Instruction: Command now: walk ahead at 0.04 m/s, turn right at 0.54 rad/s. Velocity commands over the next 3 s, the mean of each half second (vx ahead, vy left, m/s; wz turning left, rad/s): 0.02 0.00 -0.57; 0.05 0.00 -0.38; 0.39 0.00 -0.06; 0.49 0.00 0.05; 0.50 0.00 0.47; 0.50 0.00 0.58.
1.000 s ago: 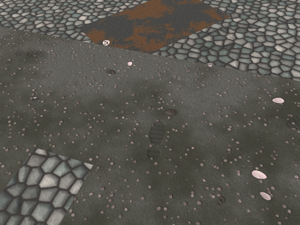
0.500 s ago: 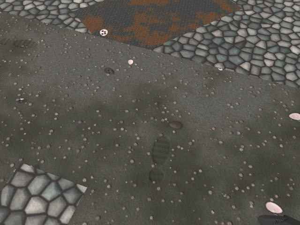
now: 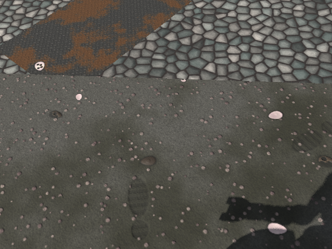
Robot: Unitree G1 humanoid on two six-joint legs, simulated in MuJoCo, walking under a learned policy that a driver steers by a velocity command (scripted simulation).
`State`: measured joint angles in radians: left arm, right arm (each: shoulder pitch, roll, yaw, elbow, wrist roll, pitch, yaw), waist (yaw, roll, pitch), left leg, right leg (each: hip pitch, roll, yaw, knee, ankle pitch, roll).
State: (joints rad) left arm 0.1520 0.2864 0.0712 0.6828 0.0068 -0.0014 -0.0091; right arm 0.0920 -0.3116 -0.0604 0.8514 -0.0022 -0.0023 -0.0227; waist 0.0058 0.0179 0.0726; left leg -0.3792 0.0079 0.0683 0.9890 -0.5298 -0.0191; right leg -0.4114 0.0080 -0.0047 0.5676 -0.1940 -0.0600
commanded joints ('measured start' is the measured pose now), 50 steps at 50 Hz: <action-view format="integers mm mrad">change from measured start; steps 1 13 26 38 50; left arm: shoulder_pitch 48 7 62 40 94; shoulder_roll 172 187 138 95 130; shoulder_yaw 49 56 54 25 16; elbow -68 -108 -102 -154 -71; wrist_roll -13 -9 -28 -20 -2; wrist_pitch -17 24 55 59 -39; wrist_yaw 13 49 45 10 31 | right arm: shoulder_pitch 12 5 6 40 35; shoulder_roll -89 -77 -95 -190 -114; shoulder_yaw -22 -21 -23 -54 -39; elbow -66 -76 -122 -114 -86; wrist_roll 14 13 -6 32 18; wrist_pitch -9 -6 -10 9 -41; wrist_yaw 0 -4 -21 10 32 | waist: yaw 5 6 0 -19 17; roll -49 -188 121 152 -163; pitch -224 -194 -76 -127 -40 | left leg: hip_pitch -272 -32 256 294 -296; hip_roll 14 -43 224 292 83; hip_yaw -142 -151 -214 -114 -82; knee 221 -260 -690 -600 -34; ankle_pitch -1 176 602 717 276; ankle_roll -9 -57 215 220 -10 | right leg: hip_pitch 361 185 -242 103 364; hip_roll -269 -170 33 -10 -231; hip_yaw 350 421 104 -37 304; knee -195 -224 636 -23 -442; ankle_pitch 521 158 -184 -103 -239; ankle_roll -216 -159 149 86 -150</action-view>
